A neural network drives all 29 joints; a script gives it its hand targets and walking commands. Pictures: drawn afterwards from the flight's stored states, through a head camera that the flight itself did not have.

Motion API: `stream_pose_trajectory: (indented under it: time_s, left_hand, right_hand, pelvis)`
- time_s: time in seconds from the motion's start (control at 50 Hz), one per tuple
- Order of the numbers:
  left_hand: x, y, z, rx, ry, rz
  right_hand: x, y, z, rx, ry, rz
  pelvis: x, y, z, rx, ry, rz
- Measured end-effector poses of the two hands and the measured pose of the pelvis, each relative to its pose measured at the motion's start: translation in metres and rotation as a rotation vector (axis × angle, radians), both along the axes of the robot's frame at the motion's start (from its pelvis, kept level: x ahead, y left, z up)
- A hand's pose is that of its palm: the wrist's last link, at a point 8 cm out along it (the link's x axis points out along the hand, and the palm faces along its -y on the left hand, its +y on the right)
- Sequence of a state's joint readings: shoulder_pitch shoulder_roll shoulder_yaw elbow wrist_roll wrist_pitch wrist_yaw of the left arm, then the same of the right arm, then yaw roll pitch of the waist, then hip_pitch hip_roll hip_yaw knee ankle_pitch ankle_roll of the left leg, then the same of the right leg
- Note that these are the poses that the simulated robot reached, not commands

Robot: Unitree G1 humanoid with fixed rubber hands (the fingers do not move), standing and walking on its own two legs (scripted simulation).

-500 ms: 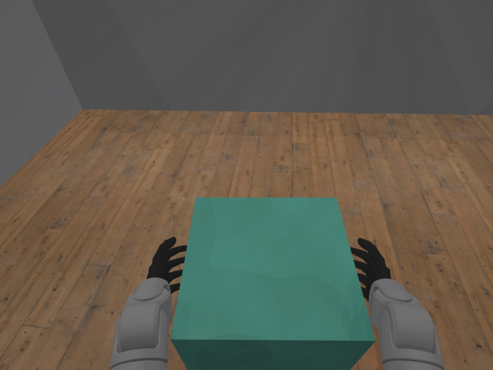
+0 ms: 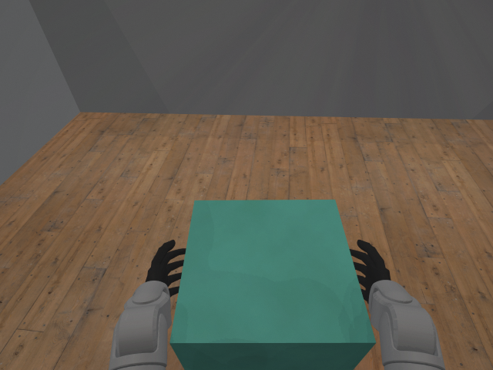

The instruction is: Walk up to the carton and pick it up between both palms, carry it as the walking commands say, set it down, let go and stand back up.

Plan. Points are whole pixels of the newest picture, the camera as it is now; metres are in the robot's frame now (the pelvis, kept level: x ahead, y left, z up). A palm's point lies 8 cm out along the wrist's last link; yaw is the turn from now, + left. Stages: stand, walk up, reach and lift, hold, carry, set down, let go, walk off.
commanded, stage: carry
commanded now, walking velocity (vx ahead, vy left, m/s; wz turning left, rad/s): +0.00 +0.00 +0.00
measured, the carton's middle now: (264, 300) +0.29 +0.00 -0.06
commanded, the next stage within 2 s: hold in 0.14 s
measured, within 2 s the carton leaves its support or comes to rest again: neither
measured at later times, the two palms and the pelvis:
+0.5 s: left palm (189, 262) +0.30 +0.12 +0.05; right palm (403, 278) +0.26 -0.22 +0.04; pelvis +0.00 -0.01 +0.00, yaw +0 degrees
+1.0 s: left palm (195, 262) +0.31 +0.12 +0.04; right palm (403, 270) +0.28 -0.23 +0.04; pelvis +0.01 -0.05 +0.01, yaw -5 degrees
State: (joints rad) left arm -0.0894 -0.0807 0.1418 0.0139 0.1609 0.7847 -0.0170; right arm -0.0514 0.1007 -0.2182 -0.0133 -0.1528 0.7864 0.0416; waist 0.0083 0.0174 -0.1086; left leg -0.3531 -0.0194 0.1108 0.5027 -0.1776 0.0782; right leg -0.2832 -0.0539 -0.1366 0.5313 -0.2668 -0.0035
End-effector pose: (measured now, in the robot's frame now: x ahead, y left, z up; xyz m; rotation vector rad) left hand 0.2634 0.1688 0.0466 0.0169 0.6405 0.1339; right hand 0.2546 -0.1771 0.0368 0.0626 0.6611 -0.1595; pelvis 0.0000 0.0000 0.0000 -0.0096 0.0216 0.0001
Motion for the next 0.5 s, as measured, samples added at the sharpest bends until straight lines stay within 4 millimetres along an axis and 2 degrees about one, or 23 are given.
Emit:
stream_pose_trajectory:
  time_s: [0.16, 0.24, 0.34, 0.5]
  left_hand:
    - [0.001, 0.003, 0.001, 0.001, -0.004, 0.005]
    - [0.008, -0.001, -0.009, -0.012, 0.025, 0.002]
    - [0.022, -0.016, -0.008, -0.014, 0.007, -0.027]
    - [0.039, -0.045, 0.008, -0.009, -0.052, -0.069]
  right_hand:
    - [0.002, 0.003, 0.0, 0.005, -0.005, 0.001]
    - [0.005, -0.001, -0.009, -0.004, 0.025, -0.009]
    - [0.005, -0.015, -0.012, -0.012, 0.008, -0.036]
    - [0.01, -0.043, 0.007, -0.019, -0.053, -0.072]
  pelvis:
    - [0.003, 0.003, 0.0, 0.0, 0.0, -0.001]
    - [-0.002, 0.003, 0.001, 0.0, -0.072, 0.012]
    - [-0.006, 0.002, 0.001, 0.002, -0.093, 0.034]
    - [0.001, -0.007, 0.004, 0.01, -0.1, 0.003]
